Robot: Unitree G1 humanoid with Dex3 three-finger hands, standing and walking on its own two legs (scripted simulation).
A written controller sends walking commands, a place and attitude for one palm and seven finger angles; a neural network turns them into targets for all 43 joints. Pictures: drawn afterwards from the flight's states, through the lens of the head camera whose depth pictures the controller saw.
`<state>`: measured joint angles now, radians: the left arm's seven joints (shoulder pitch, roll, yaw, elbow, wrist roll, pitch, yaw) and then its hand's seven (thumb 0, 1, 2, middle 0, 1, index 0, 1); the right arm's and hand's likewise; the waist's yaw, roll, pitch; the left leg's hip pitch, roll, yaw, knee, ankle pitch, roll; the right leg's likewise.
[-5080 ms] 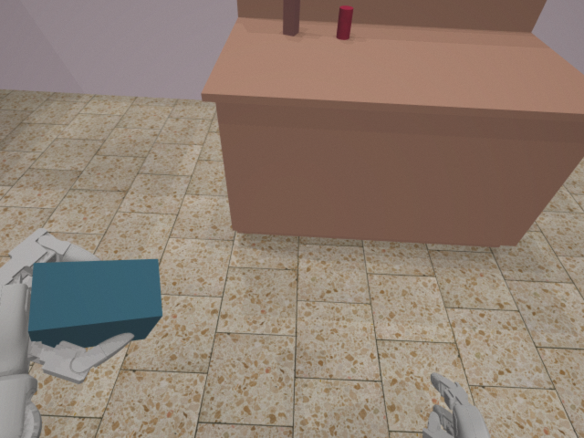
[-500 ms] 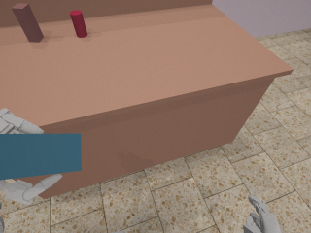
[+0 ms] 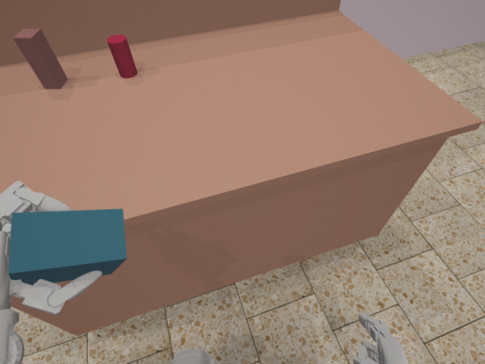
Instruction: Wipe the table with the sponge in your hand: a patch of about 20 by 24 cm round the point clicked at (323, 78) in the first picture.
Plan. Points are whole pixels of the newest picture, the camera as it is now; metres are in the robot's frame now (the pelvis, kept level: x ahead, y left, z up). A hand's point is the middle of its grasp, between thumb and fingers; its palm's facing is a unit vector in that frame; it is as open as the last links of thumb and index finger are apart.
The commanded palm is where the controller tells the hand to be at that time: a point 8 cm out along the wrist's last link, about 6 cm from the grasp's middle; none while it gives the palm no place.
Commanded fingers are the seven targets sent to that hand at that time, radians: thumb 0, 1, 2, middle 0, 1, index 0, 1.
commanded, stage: come to a stop and stand still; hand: left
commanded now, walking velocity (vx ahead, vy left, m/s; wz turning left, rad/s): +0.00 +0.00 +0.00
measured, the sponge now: (85, 246) +0.23 +0.21 +0.14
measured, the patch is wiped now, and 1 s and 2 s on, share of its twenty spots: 0.00 0.00 0.00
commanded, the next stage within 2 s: look again from close up in 1.44 s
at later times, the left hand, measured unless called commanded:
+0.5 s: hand (62, 249) +0.22 +0.22 +0.16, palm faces +0.33 -0.82 -0.46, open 10.4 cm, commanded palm +0.17 +0.27 +0.18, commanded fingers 0.00 0.10 1.30 -1.20 -1.60 -1.20 -1.60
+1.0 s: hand (43, 305) +0.16 +0.22 +0.16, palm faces +0.39 -0.83 -0.40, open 10.4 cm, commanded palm +0.11 +0.26 +0.18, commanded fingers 0.00 0.10 1.30 -1.20 -1.60 -1.20 -1.60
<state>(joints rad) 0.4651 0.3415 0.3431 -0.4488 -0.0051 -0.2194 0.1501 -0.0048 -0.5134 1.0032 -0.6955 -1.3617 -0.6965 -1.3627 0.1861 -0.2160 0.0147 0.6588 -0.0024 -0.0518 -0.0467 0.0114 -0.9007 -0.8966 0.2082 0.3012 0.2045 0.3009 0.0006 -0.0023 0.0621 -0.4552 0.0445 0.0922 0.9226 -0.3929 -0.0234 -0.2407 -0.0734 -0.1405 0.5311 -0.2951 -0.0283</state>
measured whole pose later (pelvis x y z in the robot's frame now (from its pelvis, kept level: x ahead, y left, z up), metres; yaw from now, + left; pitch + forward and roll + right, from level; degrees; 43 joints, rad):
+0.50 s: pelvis +0.00 +0.00 -0.01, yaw -1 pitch -2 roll +0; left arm 0.50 0.38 0.33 -0.53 -0.04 -0.16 0.13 -0.01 -0.51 1.00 -0.70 -1.36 -0.70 -1.36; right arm 0.18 -0.16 0.05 0.58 0.00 -0.08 -0.03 0.01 -0.90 -0.90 0.21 0.30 0.21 0.30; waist 0.01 0.05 0.08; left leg -0.33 0.10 0.09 0.59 -0.27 -0.03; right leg -0.25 0.03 -0.12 0.53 -0.25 -0.07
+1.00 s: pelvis -0.06 -0.02 +0.00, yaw -1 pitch -2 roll +0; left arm 0.47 0.35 0.31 -0.43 -0.01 -0.19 0.15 -0.01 -0.52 1.00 -0.70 -1.36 -0.70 -1.36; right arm 0.23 -0.22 0.03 0.60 -0.01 -0.09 -0.06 0.01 -0.90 -0.90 0.20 0.30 0.20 0.30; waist 0.02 0.01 0.01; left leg -0.23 0.03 0.05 0.51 -0.25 0.00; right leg -0.28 0.04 -0.13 0.44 -0.13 -0.08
